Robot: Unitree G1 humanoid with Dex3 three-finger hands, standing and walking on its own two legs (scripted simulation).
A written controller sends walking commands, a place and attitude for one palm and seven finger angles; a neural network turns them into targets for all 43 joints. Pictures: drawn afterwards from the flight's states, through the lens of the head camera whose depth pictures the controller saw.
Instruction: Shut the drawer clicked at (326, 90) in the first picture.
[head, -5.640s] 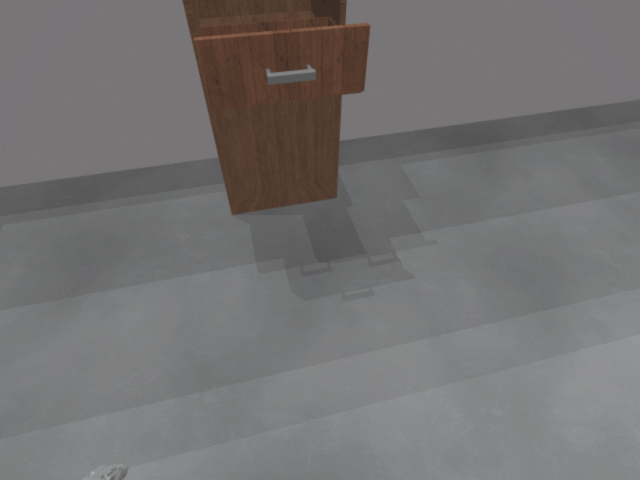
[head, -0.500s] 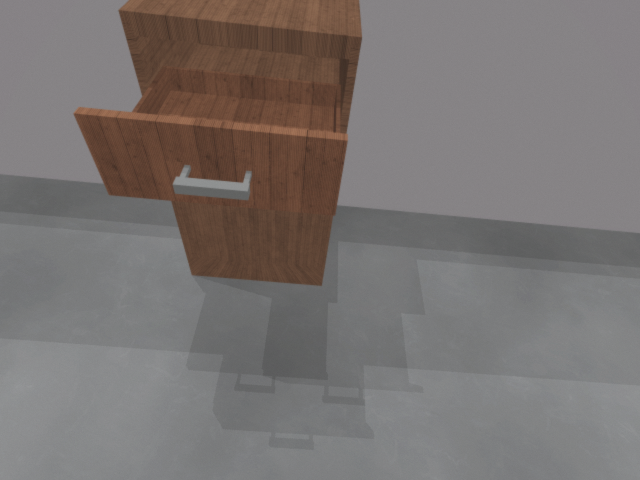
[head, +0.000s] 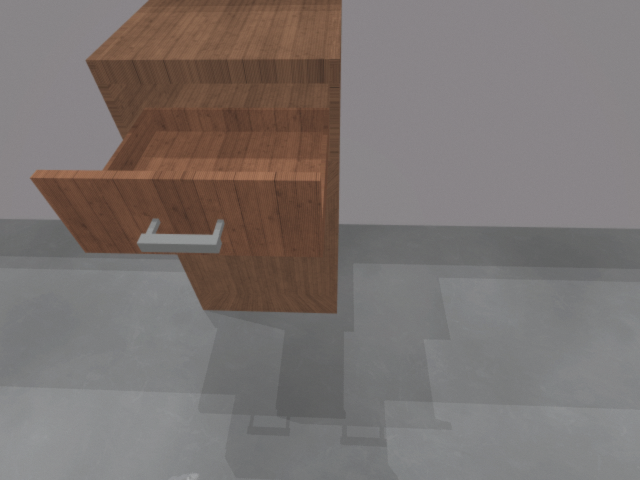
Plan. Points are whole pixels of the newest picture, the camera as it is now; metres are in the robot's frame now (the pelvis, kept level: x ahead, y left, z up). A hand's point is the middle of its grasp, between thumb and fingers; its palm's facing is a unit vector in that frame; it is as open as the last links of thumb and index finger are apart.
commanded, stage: take the last steps up to it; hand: left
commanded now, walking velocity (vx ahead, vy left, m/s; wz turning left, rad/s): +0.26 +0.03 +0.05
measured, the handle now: (183, 234) +0.48 +0.24 +0.02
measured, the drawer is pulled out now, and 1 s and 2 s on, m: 0.30 0.30 0.30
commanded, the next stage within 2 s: come to a stop and stand still in 0.34 s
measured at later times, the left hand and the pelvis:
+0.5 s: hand out of the picture +0.05 +0.21 -0.18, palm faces +0.12 -0.98 -0.14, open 7.3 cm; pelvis +0.14 +0.05 +0.00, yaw +0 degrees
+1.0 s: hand (205, 438) +0.21 +0.19 -0.15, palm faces +0.02 -0.96 -0.27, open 7.3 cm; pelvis +0.15 +0.00 +0.01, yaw +0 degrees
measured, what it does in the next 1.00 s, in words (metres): walks ahead: left foot, then right foot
